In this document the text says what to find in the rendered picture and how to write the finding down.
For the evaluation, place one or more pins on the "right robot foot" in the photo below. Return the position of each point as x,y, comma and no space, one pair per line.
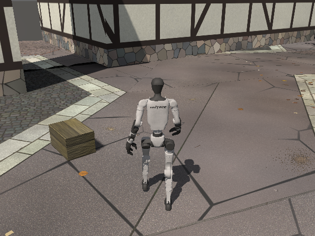
167,205

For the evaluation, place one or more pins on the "robot left hand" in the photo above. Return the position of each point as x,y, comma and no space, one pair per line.
128,147

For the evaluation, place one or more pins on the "right robot forearm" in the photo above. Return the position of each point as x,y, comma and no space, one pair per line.
178,126

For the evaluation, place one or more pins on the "left robot upper arm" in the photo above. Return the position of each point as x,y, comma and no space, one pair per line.
139,112

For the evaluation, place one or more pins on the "left robot forearm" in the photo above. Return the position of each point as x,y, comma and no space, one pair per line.
133,133

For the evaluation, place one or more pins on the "right robot upper arm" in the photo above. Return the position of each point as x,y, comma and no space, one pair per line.
175,111

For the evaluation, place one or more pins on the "robot left thigh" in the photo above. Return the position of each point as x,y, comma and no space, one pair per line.
146,144

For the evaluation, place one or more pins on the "robot right hand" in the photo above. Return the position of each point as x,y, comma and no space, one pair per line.
174,129

